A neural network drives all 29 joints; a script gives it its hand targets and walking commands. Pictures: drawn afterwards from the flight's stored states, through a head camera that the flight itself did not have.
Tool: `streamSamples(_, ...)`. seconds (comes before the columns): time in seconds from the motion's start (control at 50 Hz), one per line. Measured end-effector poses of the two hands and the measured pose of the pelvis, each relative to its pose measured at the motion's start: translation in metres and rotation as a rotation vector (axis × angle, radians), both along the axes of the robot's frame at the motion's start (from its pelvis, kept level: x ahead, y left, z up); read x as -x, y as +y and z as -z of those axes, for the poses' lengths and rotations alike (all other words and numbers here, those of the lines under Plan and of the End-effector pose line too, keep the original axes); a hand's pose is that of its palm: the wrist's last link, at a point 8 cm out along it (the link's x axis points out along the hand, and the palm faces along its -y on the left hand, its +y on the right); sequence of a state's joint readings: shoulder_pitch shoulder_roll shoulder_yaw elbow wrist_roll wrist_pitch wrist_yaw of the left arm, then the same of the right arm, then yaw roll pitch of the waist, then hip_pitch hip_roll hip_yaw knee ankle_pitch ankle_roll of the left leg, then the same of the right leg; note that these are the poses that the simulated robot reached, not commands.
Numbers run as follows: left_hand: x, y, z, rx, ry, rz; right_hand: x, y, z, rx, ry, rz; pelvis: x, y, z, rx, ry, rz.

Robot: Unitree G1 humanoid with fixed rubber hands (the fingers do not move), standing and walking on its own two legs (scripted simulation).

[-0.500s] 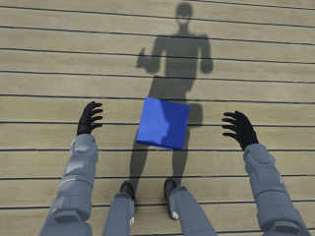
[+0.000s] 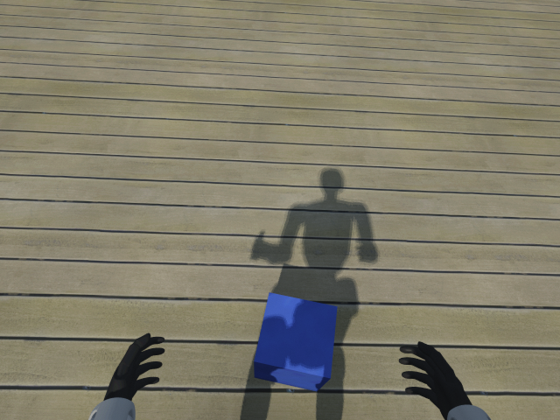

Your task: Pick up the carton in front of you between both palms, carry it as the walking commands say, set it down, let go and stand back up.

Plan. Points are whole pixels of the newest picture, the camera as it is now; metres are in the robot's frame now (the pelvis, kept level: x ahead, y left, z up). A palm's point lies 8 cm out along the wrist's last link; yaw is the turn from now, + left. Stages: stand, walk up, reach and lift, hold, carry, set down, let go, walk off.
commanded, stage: let go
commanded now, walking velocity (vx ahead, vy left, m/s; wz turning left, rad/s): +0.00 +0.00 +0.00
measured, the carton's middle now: (293, 343) +0.39 -0.09 -0.65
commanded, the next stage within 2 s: stand in 0.52 s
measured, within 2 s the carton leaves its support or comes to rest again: neither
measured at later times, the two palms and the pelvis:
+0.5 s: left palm out of the picture +0.14 +0.22 -0.07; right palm (456, 403) +0.15 -0.24 -0.07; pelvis -0.01 -0.02 +0.00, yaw +1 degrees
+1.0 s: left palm out of the picture +0.11 +0.28 -0.09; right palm (485, 419) +0.13 -0.29 -0.10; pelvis +0.00 -0.01 +0.00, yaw +1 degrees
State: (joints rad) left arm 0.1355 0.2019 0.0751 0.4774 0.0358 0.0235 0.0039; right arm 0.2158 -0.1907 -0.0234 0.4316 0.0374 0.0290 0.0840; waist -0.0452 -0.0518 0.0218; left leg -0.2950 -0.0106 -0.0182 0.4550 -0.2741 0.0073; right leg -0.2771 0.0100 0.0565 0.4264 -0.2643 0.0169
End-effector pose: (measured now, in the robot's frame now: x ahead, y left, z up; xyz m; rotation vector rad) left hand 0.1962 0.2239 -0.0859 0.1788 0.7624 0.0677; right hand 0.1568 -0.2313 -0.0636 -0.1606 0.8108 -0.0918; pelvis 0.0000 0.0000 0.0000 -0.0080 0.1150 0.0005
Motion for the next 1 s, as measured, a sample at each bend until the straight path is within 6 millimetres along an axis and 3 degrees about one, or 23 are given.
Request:
streamSamples(0.12, 0.027, 0.014, -0.015, -0.003, 0.023, -0.010, -0.005, 0.002, 0.000, 0.001, -0.009, -0.023, -0.001, 0.003, -0.002, -0.003, -0.077, 0.001)
streamSamples(0.28, 0.049, 0.011, -0.017, 0.011, 0.043, -0.029, -0.007, 0.003, 0.000, 0.017, -0.004, -0.041, 0.004, 0.000, -0.001, -0.010, -0.150, -0.007)
streamSamples(0.54, 0.061, -0.005, -0.010, -0.012, 0.047, -0.036, 0.004, -0.013, 0.006, 0.075, 0.046, -0.044, 0.013, -0.017, 0.003, -0.012, -0.175, -0.012)
streamSamples(0.66, 0.082, 0.025, 0.001, -0.145, 0.143, -0.063, 0.011, -0.043, 0.019, 0.132, 0.046, -0.030, 0.009, -0.019, 0.005, -0.003, -0.124, -0.023)
streamSamples(0.76, 0.087, 0.049, 0.000, -0.199, 0.186, -0.099, 0.018, -0.061, 0.028, 0.174, 0.100, -0.019, 0.003, -0.017, 0.005, -0.002, -0.112, -0.021)
streamSamples(1.0, 0.087, 0.059, 0.003, -0.212, 0.239, -0.122, 0.022, -0.063, 0.037, 0.184, 0.159, -0.012, -0.003, -0.013, 0.002, -0.008, -0.118, -0.019)
